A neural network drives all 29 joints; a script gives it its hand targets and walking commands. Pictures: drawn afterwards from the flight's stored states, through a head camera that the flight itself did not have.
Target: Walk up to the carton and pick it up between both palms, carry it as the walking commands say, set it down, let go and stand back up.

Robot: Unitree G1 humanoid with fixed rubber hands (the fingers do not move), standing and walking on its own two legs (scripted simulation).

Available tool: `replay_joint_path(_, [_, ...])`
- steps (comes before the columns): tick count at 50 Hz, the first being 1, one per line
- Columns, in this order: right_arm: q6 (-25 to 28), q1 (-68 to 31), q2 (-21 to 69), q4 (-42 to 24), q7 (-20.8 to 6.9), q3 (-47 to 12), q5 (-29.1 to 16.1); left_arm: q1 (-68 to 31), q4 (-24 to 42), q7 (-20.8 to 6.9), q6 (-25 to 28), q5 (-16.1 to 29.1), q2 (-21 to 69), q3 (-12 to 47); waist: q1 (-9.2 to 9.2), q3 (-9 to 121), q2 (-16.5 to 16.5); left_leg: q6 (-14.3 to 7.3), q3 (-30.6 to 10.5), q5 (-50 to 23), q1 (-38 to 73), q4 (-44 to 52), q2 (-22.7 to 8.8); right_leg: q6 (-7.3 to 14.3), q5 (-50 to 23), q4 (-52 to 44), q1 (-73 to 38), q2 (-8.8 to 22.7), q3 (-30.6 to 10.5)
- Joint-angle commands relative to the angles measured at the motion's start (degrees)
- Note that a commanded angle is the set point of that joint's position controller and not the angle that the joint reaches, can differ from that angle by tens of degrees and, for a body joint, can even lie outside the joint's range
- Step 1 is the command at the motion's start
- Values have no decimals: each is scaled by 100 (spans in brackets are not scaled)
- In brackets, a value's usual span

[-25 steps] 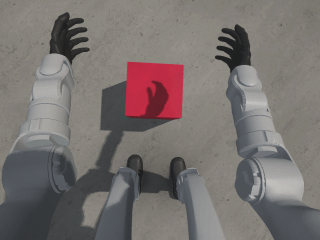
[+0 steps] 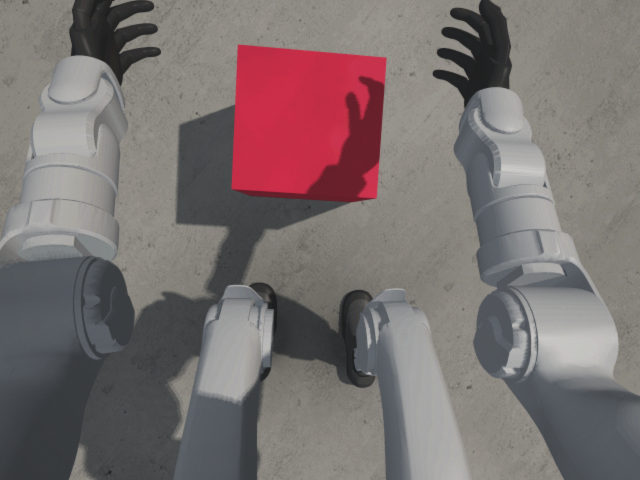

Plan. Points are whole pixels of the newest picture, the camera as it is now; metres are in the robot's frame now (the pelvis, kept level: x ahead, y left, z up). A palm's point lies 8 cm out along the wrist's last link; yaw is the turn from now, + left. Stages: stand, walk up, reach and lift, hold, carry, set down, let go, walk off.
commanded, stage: reach and lift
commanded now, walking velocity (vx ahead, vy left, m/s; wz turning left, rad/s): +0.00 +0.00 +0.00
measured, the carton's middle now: (306, 139) +0.51 +0.03 -0.41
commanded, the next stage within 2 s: none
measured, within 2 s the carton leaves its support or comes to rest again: neither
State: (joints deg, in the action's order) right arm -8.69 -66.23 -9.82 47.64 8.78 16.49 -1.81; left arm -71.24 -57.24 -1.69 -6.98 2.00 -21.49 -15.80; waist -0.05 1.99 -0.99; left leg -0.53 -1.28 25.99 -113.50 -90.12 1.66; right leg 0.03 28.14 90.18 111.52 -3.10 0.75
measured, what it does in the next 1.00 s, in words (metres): lowers itself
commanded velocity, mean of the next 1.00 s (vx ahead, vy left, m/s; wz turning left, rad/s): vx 0.00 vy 0.00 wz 0.00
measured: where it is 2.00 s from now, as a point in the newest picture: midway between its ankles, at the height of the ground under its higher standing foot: (309, 351)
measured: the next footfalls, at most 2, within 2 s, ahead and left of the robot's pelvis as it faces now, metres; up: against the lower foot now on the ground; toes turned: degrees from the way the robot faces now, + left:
none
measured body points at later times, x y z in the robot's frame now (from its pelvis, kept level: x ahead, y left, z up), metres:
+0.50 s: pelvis -0.02 +0.01 -0.12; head +0.34 +0.03 +0.15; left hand +0.54 +0.23 -0.28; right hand +0.53 -0.15 -0.28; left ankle +0.09 +0.11 -0.50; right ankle +0.08 -0.11 -0.50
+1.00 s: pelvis -0.03 +0.00 -0.18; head +0.35 +0.02 +0.06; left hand +0.53 +0.22 -0.36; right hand +0.53 -0.15 -0.36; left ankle +0.09 +0.11 -0.50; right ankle +0.08 -0.11 -0.50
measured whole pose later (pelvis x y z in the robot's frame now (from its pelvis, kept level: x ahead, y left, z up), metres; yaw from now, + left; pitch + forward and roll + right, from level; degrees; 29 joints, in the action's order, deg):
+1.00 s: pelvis -0.03 +0.00 -0.18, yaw -1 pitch +34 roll -2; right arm -3.9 -82.8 -17.3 62.2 9.3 4.8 -13.0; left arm -87.1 -69.9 3.1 -2.6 13.2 -26.1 -4.3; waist -1.1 -24.3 -1.3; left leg -1.4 0.2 32.7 -129.7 -128.0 0.4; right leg -0.8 35.0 128.2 127.6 -4.1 1.9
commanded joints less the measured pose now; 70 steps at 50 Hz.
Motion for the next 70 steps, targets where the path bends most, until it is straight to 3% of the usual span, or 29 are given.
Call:
replay_joint_path(1, [87,-1379,-607,-654,24,-131,-169,-1534,656,79,83,172,-830,108,-144,6480,340,143,123,-2247,3710,105,175,-296,-1832,-158,-2808,-243,100])
replay_joint_path(21, [294,-2219,-1095,243,-11,-371,-544,-2323,41,407,191,548,-861,536,-108,5549,407,145,-72,-1634,2901,-1515,-40,-250,-972,1626,-1140,-150,262])
replay_joint_path(36, [592,-2937,-1320,985,-4,-785,-917,-2992,-623,479,488,969,-1098,1033,-137,4715,339,136,-138,-1519,2441,-2587,-162,-254,-990,2681,-1025,-34,156])
replay_joint_path(39, [621,-3228,-1389,819,43,-915,-991,-3253,-444,503,536,1099,-1218,1055,-165,4889,217,124,-115,-1542,2357,-2704,-152,-249,-1151,2812,-1404,-24,147])
replay_joint_path(42, [593,-3242,-1402,758,90,-1017,-1029,-3257,-468,525,536,1187,-1315,1096,-149,5045,105,89,-112,-1614,2463,-2804,-158,-264,-1253,2870,-1605,-21,143])
replay_joint_path(46, [580,-3111,-1301,819,67,-1137,-1129,-2980,-734,515,535,1116,-1311,1060,-310,4794,95,60,-60,-1635,2291,-2862,-165,-284,-1325,2905,-1630,-33,96])
replay_joint_path(56, [581,-3131,-1237,1120,42,-1073,-1075,-3119,-846,452,540,1136,-1137,1158,-164,4344,182,87,-57,-1295,1900,-2783,-190,-243,-1105,2828,-1399,-29,54])
replay_joint_path(70, [672,-3457,-938,1287,66,-1065,-988,-3419,-918,572,555,1066,-689,1368,-190,4269,177,116,-95,-1268,2150,-2656,-69,-235,-974,2792,-1296,-146,110])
